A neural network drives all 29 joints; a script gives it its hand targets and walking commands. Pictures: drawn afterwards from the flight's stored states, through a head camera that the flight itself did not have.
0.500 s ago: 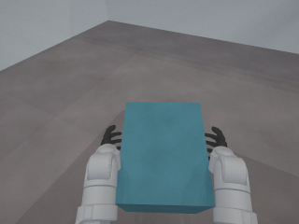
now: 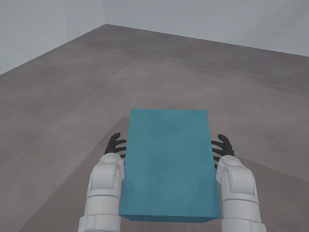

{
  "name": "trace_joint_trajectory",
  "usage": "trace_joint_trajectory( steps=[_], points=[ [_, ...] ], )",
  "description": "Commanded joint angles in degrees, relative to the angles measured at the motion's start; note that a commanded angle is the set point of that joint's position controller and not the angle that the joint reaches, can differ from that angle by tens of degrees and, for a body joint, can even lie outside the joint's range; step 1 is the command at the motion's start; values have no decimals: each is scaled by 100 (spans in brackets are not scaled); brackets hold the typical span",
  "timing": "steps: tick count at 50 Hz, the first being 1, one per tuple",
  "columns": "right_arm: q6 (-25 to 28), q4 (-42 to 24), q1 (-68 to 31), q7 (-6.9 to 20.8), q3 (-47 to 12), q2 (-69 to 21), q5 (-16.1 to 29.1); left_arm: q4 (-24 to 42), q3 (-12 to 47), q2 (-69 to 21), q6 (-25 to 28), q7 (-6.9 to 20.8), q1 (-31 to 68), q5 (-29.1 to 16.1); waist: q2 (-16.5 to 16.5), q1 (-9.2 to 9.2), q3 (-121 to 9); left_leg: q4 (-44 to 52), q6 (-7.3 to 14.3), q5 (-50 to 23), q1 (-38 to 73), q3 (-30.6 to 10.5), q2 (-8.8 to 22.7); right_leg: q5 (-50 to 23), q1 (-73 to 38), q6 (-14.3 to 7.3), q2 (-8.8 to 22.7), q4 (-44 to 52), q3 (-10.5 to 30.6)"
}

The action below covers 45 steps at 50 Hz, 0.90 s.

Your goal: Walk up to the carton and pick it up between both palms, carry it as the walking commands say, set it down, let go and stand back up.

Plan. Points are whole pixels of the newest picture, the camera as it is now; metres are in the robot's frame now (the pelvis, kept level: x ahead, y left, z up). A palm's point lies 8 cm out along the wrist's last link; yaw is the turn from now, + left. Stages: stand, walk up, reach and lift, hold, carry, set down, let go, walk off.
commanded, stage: carry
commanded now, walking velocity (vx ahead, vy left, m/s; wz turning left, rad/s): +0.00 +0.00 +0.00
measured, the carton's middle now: (167, 167) +0.34 -0.01 -0.02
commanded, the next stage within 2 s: none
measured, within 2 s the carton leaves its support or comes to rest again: neither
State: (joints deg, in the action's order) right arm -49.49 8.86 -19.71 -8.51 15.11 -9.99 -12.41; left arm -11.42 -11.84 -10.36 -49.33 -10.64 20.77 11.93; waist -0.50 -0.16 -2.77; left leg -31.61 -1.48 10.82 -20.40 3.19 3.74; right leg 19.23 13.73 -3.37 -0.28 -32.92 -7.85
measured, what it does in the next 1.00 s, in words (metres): stands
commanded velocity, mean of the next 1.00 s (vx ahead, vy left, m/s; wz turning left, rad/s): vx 0.10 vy -0.04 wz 0.00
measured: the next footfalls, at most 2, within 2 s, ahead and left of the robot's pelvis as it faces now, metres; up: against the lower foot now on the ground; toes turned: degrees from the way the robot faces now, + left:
right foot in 1.38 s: +0.16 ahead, -0.12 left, +0.00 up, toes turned -9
left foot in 1.68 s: +0.40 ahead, -0.01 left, +0.00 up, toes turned +9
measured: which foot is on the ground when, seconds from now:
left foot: down 0.00-1.00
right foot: down 0.00-1.00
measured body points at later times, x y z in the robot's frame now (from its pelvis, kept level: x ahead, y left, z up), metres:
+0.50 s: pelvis +0.00 +0.01 +0.00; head -0.01 +0.01 +0.45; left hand +0.32 +0.15 +0.05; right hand +0.32 -0.15 +0.05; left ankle +0.06 +0.14 -0.73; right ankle -0.01 -0.08 -0.73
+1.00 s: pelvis +0.02 +0.01 +0.00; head -0.01 +0.02 +0.45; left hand +0.31 +0.16 +0.09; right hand +0.31 -0.15 +0.10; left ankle +0.06 +0.14 -0.73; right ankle -0.01 -0.08 -0.73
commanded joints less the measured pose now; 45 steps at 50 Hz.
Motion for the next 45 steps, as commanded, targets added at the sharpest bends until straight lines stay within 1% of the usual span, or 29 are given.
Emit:
trace_joint_trajectory(
  steps=[1, 2, 3, 4, 6, 7, 10, 11, 12, 15, 16, 17, 20, 22, 23, 25, 29, 32, 33, 34, 36, 37, 38, 39, 40, 41, 42, 43, 45],
  points=[
    [195, 219, -3384, 1616, -3514, -5184, 1747, 23, 3074, -5119, 261, 1866, 3478, -1653, 215, -9, -2019, 180, 145, -968, 848, -240, 363, -1421, -283, -1, 893, 849, 922],
    [228, -1527, -4295, 1488, -4068, -5619, 2490, 1710, 3615, -5532, 286, 1752, 4243, -2365, 266, -15, -2309, 194, 188, -1017, 981, -253, 393, -1405, -375, 4, 865, 786, 872],
    [179, -438, -3880, 1528, -3733, -5260, 2009, 341, 3157, -5234, 183, 1802, 3557, -1813, 169, -32, -2279, 85, 184, -938, 879, -201, 338, -1554, -439, 19, 898, 862, 956],
    [174, -1597, -4096, 1418, -4076, -5419, 2504, 1441, 3513, -5428, 167, 1681, 3700, -2288, 110, -32, -2432, 115, 229, -1225, 1015, -263, 397, -1824, -497, 1, 890, 708, 877],
    [-4, -1513, -3764, 1307, -4134, -5446, 2464, 1780, 3699, -5381, 47, 1583, 3840, -2441, 244, -39, -2624, -77, 248, -1747, 1115, -208, 432, -2706, -705, 50, 853, 485, 782],
    [-46, 139, -2850, 1401, -3530, -4887, 1794, 215, 3131, -4835, -3, 1668, 2982, -1772, 113, -40, -2628, 20, 264, -1644, 1022, -280, 412, -2407, -773, 40, 831, 466, 752],
    [135, -315, -3468, 1537, -3699, -5209, 2002, 761, 3396, -5126, 189, 1776, 3721, -1972, -141, -37, -2411, 105, 209, -1409, 1083, -181, 384, -1941, -512, -5, 843, 578, 894],
    [180, 324, -2831, 1633, -3363, -4988, 1633, -174, 3055, -5027, 178, 1881, 2823, -1583, -9, -37, -2285, 124, 229, -1309, 1007, -236, 425, -1731, -517, 16, 832, 640, 836],
    [263, -373, -3461, 1623, -3675, -5224, 1908, 462, 3335, -5323, 275, 1889, 3418, -1857, 34, -35, -2228, 146, 192, -1258, 1046, -178, 413, -1566, -371, 8, 875, 712, 898],
    [347, -223, -3568, 1650, -3686, -5300, 1899, 449, 3315, -5312, 383, 1892, 3682, -1837, 227, -30, -2223, 72, 229, -1254, 941, -248, 384, -1815, -467, 16, 844, 723, 866],
    [335, -787, -3797, 1611, -3926, -5454, 2139, 960, 3523, -5464, 371, 1868, 3825, -2081, 325, -21, -2295, 48, 240, -1316, 1000, -218, 416, -2025, -478, 30, 838, 656, 860],
    [326, 256, -3298, 1686, -3478, -5185, 1743, -19, 3124, -5157, 366, 1907, 3466, -1660, 84, -22, -2304, 188, 220, -1160, 975, -239, 402, -1619, -492, 68, 822, 668, 816],
    [326, -1357, -4023, 1552, -3972, -5484, 2361, 1443, 3688, -5556, 303, 1801, 3991, -2267, -197, -23, -2466, 182, 260, -1638, 1169, -328, 524, -1653, -530, 86, 716, 497, 715],
    [207, 58, -3033, 1618, -3579, -5064, 1773, 79, 3260, -5148, 209, 1851, 3080, -1704, 3, -43, -2490, 111, 313, -1896, 1177, -292, 569, -1864, -582, 92, 742, 442, 692],
    [212, -664, -3156, 1604, -3851, -5346, 2123, 890, 3502, -5314, 245, 1825, 3211, -2015, 4, -34, -2418, 150, 286, -1528, 1145, -273, 526, -1512, -486, 105, 745, 570, 732],
    [245, -547, -3603, 1593, -3855, -5263, 2043, 639, 3498, -5383, 274, 1860, 3629, -2025, 201, -24, -2406, 63, 247, -1446, 1091, -139, 437, -2010, -526, 52, 812, 618, 814],
    [418, -452, -3785, 1686, -3719, -5167, 1993, 366, 3292, -5330, 430, 1929, 3571, -1863, 24, -18, -2304, 198, 239, -1530, 1194, -241, 512, -1451, -364, 83, 712, 604, 755],
    [433, 477, -3086, 1766, -3443, -5091, 1669, -98, 3135, -5124, 513, 1980, 3397, -1653, 148, -21, -2141, 230, 263, -1209, 1058, -278, 479, -1227, -258, 58, 783, 759, 863],
    [506, 409, -3162, 1825, -3425, -5100, 1671, -179, 3137, -5188, 562, 2020, 3389, -1595, 87, -21, -2091, 319, 223, -994, 960, -216, 481, -870, -298, 75, 759, 778, 815],
    [563, -795, -3944, 1761, -3879, -5439, 2228, 1019, 3598, -5501, 594, 1964, 4113, -2121, -19, -14, -2091, 400, 216, -733, 871, -220, 440, -694, -312, 59, 785, 800, 848],
    [515, 19, -3392, 1785, -3527, -5048, 1785, -201, 3170, -5242, 493, 1964, 3197, -1561, 94, -27, -1952, 448, 252, -511, 799, -231, 435, -482, -177, 55, 824, 941, 928],
    [457, -1211, -4011, 1652, -4032, -5421, 2352, 1257, 3602, -5479, 489, 1848, 3921, -2167, 220, -4, -1939, 307, 239, -801, 821, -238, 459, -764, -169, 77, 799, 934, 841],
    [419, -186, -3681, 1679, -3692, -5048, 1911, 56, 3151, -5119, 444, 1874, 3456, -1674, 359, -10, -2232, 328, 276, -661, 960, -259, 447, -718, -217, 68, 827, 911, 941],
    [443, -298, -3337, 1704, -3786, -5055, 1961, 165, 3250, -5183, 461, 1902, 3015, -1723, 183, -27, -2291, 278, 230, -931, 1049, -200, 474, -1080, -336, 73, 850, 826, 877],
    [432, -1393, -4097, 1577, -4037, -5288, 2457, 1485, 3623, -5356, 473, 1754, 4062, -2256, 61, -3, -2161, 353, 226, -1128, 974, -256, 494, -1126, -302, 77, 770, 735, 783],
    [339, 165, -3338, 1644, -3535, -4889, 1790, -165, 3098, -4991, 344, 1845, 3214, -1605, 52, -25, -2173, 299, 293, -944, 917, -281, 479, -995, -342, 80, 788, 843, 889],
    [342, -279, -3295, 1658, -3815, -5166, 2014, 613, 3460, -5177, 414, 1821, 3518, -1895, 55, -17, -2359, 399, 255, -723, 1085, -312, 539, -560, -361, 25, 722, 676, 781],
    [244, -2289, -3573, 1514, -4467, -5650, 2808, 2623, 4158, -5762, 250, 1711, 3502, -2671, -58, -21, -2397, 515, 378, 102, 1216, -429, 597, 272, -255, 48, 641, 547, 700],
    [-327, -2984, -3296, 1178, -4545, -5564, 2978, 3235, 4195, -5517, -338, 1391, 3368, -2816, -84, 27, -2269, 705, 601, 1971, 1070, -767, 720, 1472, 215, -16, 648, 665, 965]
  ],
)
